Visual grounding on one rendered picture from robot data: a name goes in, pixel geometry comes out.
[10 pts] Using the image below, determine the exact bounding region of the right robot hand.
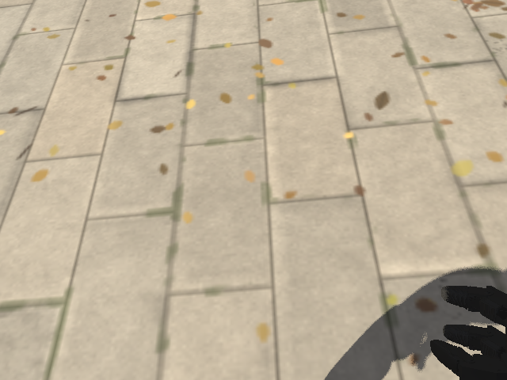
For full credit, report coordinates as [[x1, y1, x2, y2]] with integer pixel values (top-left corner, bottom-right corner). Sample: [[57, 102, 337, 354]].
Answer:
[[430, 286, 507, 380]]

